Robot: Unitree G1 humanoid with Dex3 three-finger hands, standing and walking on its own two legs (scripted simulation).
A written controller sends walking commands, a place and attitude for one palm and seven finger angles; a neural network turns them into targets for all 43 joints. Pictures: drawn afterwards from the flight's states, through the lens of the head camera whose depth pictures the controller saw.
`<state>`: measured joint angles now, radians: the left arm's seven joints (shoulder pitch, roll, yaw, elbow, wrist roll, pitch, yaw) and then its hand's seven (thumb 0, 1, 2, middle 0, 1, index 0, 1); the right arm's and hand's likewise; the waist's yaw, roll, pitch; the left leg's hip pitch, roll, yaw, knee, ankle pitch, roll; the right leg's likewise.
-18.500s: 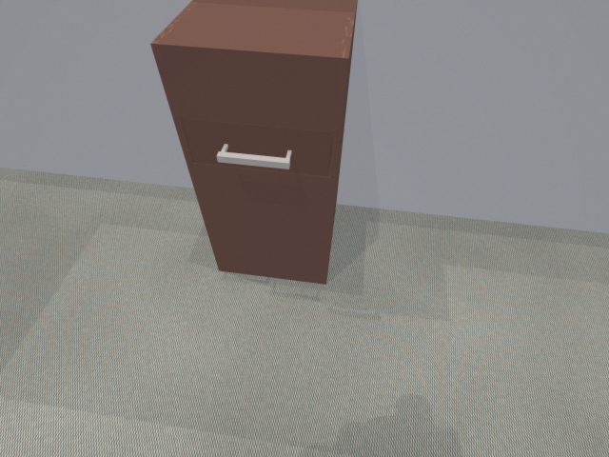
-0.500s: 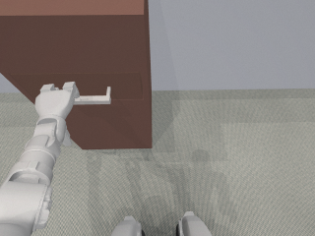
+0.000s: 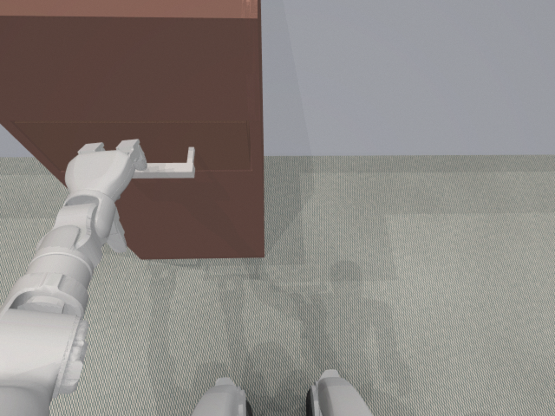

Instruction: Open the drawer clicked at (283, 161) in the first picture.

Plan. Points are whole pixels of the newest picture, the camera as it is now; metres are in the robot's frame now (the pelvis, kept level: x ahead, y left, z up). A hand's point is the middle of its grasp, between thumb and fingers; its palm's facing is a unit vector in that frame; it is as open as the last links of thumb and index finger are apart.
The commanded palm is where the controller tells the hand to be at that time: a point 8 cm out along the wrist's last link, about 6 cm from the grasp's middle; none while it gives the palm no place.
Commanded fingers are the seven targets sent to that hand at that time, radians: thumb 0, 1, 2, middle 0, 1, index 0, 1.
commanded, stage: re-aim the fingers above the handle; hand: left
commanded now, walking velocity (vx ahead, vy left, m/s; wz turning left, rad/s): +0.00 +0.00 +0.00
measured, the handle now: (142, 161) +0.55 +0.23 -0.07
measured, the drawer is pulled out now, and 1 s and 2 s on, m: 0.00 0.00 0.00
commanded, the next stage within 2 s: lower the fingers behind the handle in 0.86 s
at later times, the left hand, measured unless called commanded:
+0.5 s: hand (133, 186) +0.46 +0.22 -0.01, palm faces -0.12 -0.11 -0.99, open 13.8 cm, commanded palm +0.47 +0.23 +0.04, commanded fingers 0.00 -0.50 0.30 -0.30 -1.20 -0.30 -1.20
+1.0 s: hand (137, 158) +0.50 +0.21 +0.01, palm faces +0.08 -0.10 -0.99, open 13.8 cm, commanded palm +0.47 +0.23 +0.03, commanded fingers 0.00 -0.50 0.30 -0.30 -1.20 -0.30 -1.20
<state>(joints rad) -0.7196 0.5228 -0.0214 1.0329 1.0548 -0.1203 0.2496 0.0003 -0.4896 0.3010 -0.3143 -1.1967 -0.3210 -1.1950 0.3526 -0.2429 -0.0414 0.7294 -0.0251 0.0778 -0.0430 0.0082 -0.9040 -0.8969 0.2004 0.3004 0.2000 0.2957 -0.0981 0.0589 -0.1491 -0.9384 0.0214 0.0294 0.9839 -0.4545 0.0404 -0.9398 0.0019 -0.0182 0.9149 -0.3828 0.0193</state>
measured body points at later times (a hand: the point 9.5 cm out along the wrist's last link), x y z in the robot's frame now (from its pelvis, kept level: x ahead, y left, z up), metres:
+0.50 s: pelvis +0.01 +0.00 +0.00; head +0.12 +0.02 +0.44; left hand +0.46 +0.22 +0.04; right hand +0.04 -0.26 -0.12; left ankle +0.00 +0.09 -0.68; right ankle +0.02 -0.14 -0.68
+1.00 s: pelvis +0.01 +0.00 -0.01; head +0.13 +0.02 +0.42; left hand +0.49 +0.21 +0.06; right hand +0.03 -0.28 -0.13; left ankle +0.00 +0.09 -0.68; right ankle +0.02 -0.14 -0.68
